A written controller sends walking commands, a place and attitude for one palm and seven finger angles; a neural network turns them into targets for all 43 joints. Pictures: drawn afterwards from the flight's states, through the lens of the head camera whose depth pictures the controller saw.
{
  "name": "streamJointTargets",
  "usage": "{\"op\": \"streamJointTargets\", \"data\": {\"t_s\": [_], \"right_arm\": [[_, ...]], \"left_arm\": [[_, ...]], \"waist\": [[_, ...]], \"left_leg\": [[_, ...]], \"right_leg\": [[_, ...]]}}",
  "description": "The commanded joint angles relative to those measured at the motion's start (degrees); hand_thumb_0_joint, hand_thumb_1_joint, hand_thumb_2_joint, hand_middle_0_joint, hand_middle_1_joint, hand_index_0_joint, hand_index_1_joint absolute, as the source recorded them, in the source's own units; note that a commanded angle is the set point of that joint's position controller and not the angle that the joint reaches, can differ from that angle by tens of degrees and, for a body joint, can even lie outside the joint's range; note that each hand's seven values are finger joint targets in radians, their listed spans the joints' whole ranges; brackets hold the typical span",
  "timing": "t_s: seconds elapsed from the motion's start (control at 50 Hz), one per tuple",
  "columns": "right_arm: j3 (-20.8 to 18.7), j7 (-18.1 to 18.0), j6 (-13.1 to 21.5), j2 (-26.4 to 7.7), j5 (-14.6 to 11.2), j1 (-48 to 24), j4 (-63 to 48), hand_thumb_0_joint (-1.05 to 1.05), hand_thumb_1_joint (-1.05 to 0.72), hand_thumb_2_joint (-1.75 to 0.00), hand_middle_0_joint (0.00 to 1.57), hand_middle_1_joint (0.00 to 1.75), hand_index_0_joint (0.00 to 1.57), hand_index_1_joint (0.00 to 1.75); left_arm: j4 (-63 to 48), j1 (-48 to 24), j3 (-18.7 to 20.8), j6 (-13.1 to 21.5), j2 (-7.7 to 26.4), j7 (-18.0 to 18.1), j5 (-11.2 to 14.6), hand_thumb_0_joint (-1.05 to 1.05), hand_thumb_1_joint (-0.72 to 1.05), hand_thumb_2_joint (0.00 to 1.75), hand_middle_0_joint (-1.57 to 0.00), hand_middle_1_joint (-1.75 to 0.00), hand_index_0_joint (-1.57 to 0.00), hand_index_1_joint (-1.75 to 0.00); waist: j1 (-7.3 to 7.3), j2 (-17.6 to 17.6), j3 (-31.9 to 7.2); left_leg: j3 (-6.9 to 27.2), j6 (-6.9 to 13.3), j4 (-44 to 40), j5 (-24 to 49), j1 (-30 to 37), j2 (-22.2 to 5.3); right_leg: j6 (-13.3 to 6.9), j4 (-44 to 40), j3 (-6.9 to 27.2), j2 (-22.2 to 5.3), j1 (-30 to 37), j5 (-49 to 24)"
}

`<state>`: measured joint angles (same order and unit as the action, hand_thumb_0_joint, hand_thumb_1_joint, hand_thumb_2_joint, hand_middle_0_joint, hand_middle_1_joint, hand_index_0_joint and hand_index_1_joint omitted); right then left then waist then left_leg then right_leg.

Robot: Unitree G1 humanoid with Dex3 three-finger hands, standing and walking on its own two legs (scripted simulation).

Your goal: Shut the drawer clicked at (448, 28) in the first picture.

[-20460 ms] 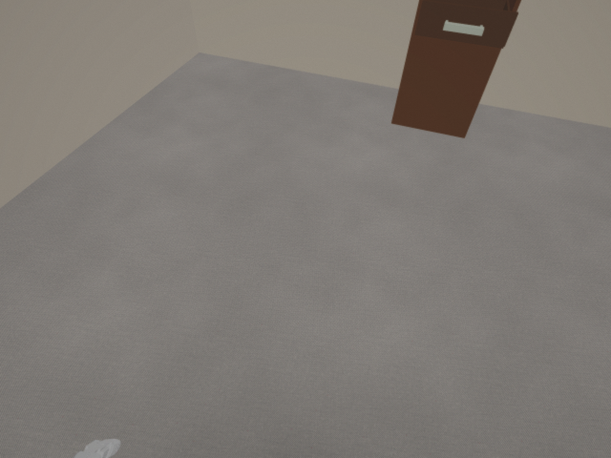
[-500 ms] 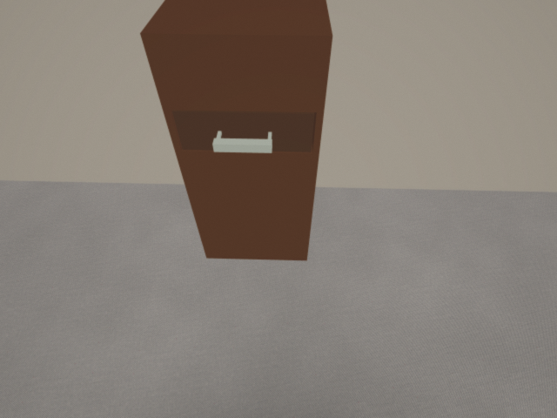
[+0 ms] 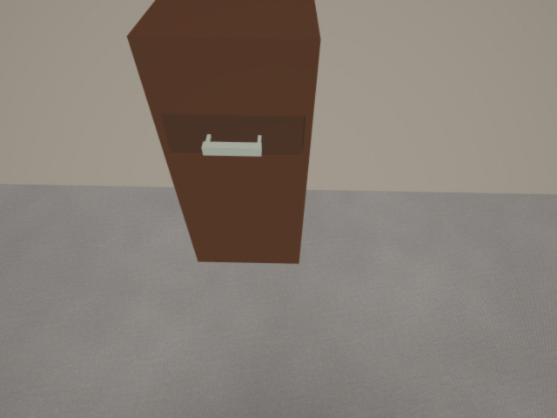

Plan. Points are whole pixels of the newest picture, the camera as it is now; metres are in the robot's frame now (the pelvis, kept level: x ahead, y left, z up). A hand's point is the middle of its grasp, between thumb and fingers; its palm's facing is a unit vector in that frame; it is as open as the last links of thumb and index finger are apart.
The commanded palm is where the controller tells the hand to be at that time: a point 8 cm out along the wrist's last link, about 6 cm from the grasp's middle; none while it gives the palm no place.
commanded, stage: look to check the result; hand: left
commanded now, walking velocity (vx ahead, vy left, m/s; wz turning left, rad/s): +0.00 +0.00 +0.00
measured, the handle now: (233, 143) +0.81 +0.17 -0.11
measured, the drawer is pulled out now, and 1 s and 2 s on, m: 0.00 0.00 0.00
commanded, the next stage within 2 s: stand and wait in 0.46 s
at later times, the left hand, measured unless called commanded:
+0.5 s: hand out of the picture -0.01 +0.15 -0.17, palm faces +0.06 -0.98 -0.18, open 7.4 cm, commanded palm none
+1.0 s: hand out of the picture +0.00 +0.15 -0.17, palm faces +0.05 -0.98 -0.20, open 7.4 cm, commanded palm none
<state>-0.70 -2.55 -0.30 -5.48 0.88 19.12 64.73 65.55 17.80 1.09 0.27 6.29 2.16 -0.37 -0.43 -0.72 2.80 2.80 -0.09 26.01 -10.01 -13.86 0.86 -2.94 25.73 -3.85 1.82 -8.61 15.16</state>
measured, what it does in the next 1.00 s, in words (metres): stands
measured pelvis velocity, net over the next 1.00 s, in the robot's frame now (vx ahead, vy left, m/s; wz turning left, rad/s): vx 0.02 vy -0.02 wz -0.01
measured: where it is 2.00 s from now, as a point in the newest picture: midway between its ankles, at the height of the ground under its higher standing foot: outside the picture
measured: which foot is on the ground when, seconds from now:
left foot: down 0.00-1.00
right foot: down 0.00-1.00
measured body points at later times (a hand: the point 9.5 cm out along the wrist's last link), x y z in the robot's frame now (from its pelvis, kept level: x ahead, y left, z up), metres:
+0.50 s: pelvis +0.01 -0.01 +0.00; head +0.02 -0.02 +0.45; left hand -0.01 +0.20 -0.16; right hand -0.01 -0.21 -0.17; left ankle +0.05 +0.12 -0.74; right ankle -0.01 -0.09 -0.74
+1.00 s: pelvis +0.02 -0.02 +0.00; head +0.03 -0.03 +0.45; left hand +0.00 +0.20 -0.16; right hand +0.00 -0.23 -0.17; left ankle +0.05 +0.12 -0.74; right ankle -0.01 -0.09 -0.74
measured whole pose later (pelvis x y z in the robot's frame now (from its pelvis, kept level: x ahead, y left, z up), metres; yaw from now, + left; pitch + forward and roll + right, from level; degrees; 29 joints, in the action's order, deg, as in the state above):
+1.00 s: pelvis +0.02 -0.02 +0.00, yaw +0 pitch -3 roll +0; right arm -0.4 -2.8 -0.1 -7.3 0.8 16.7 65.5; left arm 65.7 16.6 1.0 0.5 7.2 2.2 -0.2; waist -0.3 -1.1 3.5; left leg 3.0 -1.5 24.5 -10.8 -11.2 -0.4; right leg -4.2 23.5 -3.9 3.1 -5.7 15.5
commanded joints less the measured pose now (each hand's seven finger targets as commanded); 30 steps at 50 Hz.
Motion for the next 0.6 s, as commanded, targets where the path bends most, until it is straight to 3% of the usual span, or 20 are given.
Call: {"op": "streamJointTargets", "data": {"t_s": [0.0,0.58], "right_arm": [[-0.60,-0.35,0.37,-4.13,0.08,4.54,-0.64,0.00,-0.90,-0.90,0.20,0.30,0.20,0.30],[-0.49,-0.48,0.48,-5.45,0.05,2.49,-0.14,0.00,-0.90,-0.90,0.20,0.30,0.20,0.30]], "left_arm": [[-0.68,4.87,0.92,0.58,5.20,0.23,0.07,0.00,0.90,0.90,-0.20,-0.30,-0.20,-0.30],[-0.76,3.90,1.00,0.80,6.28,0.29,0.12,0.00,0.90,0.90,-0.20,-0.30,-0.20,-0.30]], "waist": [[0.19,0.53,3.35],[0.20,-0.04,3.51]], "left_leg": [[3.29,2.51,-4.04,3.68,0.92,-4.51],[2.47,1.99,-3.89,5.94,2.39,-5.01]], "right_leg": [[-1.10,-8.14,6.25,-7.14,-4.05,0.46],[-0.80,-9.14,6.62,-7.35,-2.42,-3.22]]}}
